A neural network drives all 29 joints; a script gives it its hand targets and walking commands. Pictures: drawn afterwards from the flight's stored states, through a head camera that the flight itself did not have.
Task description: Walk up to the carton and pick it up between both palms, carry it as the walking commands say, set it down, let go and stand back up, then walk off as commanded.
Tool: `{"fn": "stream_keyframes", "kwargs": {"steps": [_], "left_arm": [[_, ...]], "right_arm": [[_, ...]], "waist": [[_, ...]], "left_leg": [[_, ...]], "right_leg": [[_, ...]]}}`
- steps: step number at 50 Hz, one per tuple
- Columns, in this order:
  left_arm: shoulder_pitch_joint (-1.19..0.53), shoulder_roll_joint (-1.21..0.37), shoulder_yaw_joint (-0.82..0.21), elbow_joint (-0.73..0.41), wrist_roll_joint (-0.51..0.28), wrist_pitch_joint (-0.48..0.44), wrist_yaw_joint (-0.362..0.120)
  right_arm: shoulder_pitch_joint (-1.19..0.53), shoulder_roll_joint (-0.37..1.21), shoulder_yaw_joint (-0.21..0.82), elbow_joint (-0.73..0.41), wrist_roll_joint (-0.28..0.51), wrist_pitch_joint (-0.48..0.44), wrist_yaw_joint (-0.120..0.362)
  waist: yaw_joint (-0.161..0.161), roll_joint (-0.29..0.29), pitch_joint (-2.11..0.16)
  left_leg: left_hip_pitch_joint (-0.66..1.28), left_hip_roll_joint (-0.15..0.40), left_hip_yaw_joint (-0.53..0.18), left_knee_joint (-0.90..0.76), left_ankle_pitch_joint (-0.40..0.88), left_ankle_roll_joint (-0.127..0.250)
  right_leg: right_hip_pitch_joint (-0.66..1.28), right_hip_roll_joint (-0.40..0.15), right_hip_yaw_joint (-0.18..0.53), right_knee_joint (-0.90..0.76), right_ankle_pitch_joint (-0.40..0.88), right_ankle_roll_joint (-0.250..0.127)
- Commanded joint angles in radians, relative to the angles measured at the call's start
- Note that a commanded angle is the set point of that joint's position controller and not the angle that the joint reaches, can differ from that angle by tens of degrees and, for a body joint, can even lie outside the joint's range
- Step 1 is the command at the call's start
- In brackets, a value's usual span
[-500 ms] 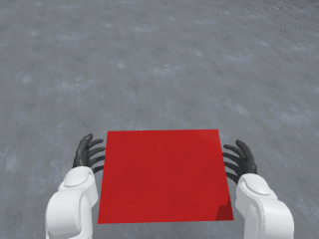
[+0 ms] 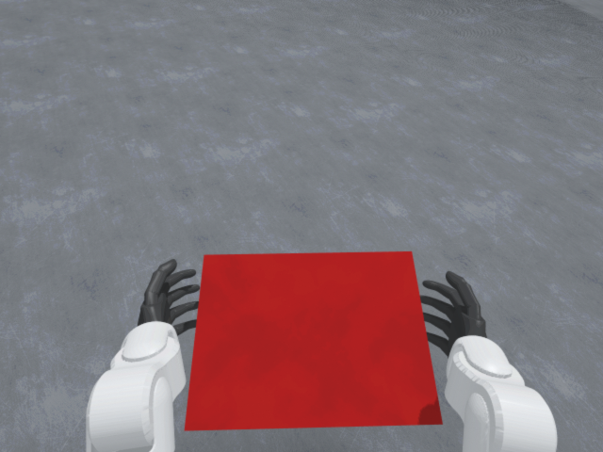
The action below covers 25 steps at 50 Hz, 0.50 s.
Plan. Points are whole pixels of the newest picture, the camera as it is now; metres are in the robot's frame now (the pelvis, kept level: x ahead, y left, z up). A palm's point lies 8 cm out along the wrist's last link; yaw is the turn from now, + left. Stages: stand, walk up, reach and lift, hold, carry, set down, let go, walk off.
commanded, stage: carry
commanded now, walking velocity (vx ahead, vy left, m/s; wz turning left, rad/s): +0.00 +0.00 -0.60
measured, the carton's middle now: (309, 344) +0.28 +0.00 +0.00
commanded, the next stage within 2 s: none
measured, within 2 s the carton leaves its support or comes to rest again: neither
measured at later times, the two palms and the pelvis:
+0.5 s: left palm (290, 315) +0.28 +0.03 +0.08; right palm out of the picture +0.15 -0.28 +0.08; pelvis -0.02 -0.04 +0.00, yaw -18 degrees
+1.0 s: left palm (341, 321) +0.26 -0.02 +0.11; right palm out of the picture +0.05 -0.29 +0.12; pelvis -0.05 -0.02 +0.01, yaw -36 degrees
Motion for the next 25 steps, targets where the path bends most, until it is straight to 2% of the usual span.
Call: {"fn": "stream_keyframes", "kwargs": {"steps": [1,2,3,5,8,11,13,14,15,16,17,18,19,20,21,22,25], "left_arm": [[-0.403,-0.911,-0.777,-0.082,-0.395,0.02,-0.254],[-0.418,-0.927,-0.787,-0.079,-0.412,0.019,-0.26],[-0.43,-0.933,-0.793,-0.08,-0.421,0.017,-0.264],[-0.429,-0.943,-0.797,-0.086,-0.426,0.015,-0.263],[-0.407,-0.916,-0.785,-0.074,-0.417,0.022,-0.252],[-0.378,-0.89,-0.762,-0.047,-0.404,0.039,-0.247],[-0.355,-0.885,-0.746,-0.016,-0.395,0.047,-0.247],[-0.354,-0.882,-0.737,0.001,-0.389,0.049,-0.247],[-0.342,-0.878,-0.723,0.021,-0.38,0.047,-0.248],[-0.328,-0.868,-0.702,0.034,-0.368,0.038,-0.247],[-0.331,-0.878,-0.705,0.018,-0.382,0.037,-0.247],[-0.349,-0.882,-0.693,0.005,-0.377,0.032,-0.249],[-0.358,-0.902,-0.691,-0.009,-0.364,0.025,-0.25],[-0.363,-0.929,-0.69,-0.017,-0.361,0.017,-0.254],[-0.37,-0.947,-0.697,-0.027,-0.364,0.01,-0.256],[-0.379,-0.953,-0.698,-0.044,-0.366,0.002,-0.258],[-0.378,-0.94,-0.7,-0.063,-0.364,-0.008,-0.261]], "right_arm": [[-0.358,0.876,0.673,-0.094,0.352,-0.005,0.233],[-0.372,0.876,0.668,-0.102,0.346,-0.008,0.235],[-0.384,0.874,0.661,-0.105,0.34,-0.012,0.236],[-0.401,0.873,0.659,-0.129,0.339,-0.014,0.233],[-0.374,0.848,0.656,-0.128,0.333,-0.004,0.228],[-0.349,0.829,0.656,-0.109,0.325,0.012,0.222],[-0.359,0.827,0.662,-0.096,0.325,0.021,0.218],[-0.358,0.82,0.665,-0.082,0.323,0.024,0.217],[-0.385,0.81,0.671,-0.082,0.323,0.027,0.218],[-0.424,0.819,0.704,-0.126,0.336,0.036,0.221],[-0.437,0.825,0.712,-0.113,0.352,0.038,0.225],[-0.449,0.85,0.721,-0.096,0.369,0.037,0.23],[-0.465,0.882,0.735,-0.095,0.381,0.032,0.235],[-0.478,0.913,0.746,-0.107,0.392,0.026,0.24],[-0.481,0.929,0.749,-0.12,0.403,0.019,0.243],[-0.489,0.938,0.754,-0.132,0.409,0.012,0.243],[-0.489,0.934,0.758,-0.137,0.405,0.002,0.239]], "waist": [[-0.004,0.275,-0.287],[-0.003,0.185,-0.255],[0.0,0.174,-0.232],[0.005,0.22,-0.233],[-0.005,0.245,-0.252],[-0.016,0.279,-0.259],[0.004,0.244,-0.275],[0.013,0.166,-0.28],[0.028,0.036,-0.262],[0.024,-0.303,-0.264],[0.012,-0.224,-0.272],[0.009,-0.141,-0.292],[0.008,-0.081,-0.292],[0.008,-0.073,-0.285],[0.006,-0.079,-0.289],[0.008,-0.087,-0.298],[0.017,-0.094,-0.313]], "left_leg": [[0.368,0.442,-0.34,-0.231,0.763,0.173],[0.352,0.395,-0.251,-0.234,0.706,0.138],[0.345,0.348,-0.167,-0.238,0.657,0.108],[0.358,0.288,-0.058,-0.219,0.619,0.071],[0.368,0.295,-0.006,-0.189,0.641,0.062],[0.38,0.321,0.01,-0.145,0.613,0.05],[0.334,0.31,0.064,-0.049,0.514,0.001],[0.227,0.278,0.101,0.046,0.435,-0.049],[0.011,0.238,0.081,0.172,0.17,-0.099],[-0.264,0.099,0.081,0.37,-0.374,-0.155],[-0.306,0.107,-0.043,0.482,-0.46,-0.148],[-0.303,0.096,-0.096,0.523,-0.427,-0.132],[-0.289,0.096,-0.114,0.527,-0.345,-0.117],[-0.281,0.094,-0.116,0.525,-0.27,-0.106],[-0.258,0.085,-0.111,0.499,-0.222,-0.103],[-0.238,0.07,-0.102,0.475,-0.204,-0.102],[-0.203,0.033,-0.088,0.406,-0.187,-0.094]], "right_leg": [[-0.151,-0.043,0.012,0.371,-0.26,0.027],[-0.152,-0.064,0.024,0.379,-0.208,0.036],[-0.152,-0.069,0.011,0.346,-0.15,0.043],[-0.102,-0.049,-0.041,0.243,-0.104,0.061],[-0.029,-0.02,-0.1,0.105,-0.065,0.063],[0.013,-0.005,-0.132,-0.033,-0.035,0.051],[0.145,0.006,-0.158,-0.226,0.099,0.039],[0.291,-0.017,-0.119,-0.34,0.207,0.031],[0.454,-0.134,0.051,-0.373,0.421,-0.009],[0.562,-0.393,0.422,-0.299,1.006,-0.168],[0.569,-0.394,0.395,-0.233,1.17,-0.225],[0.531,-0.375,0.336,-0.231,1.055,-0.224],[0.486,-0.338,0.282,-0.248,0.876,-0.205],[0.456,-0.306,0.257,-0.258,0.775,-0.19],[0.441,-0.273,0.217,-0.254,0.725,-0.177],[0.427,-0.261,0.212,-0.262,0.676,-0.174],[0.401,-0.262,0.265,-0.308,0.538,-0.187]]}}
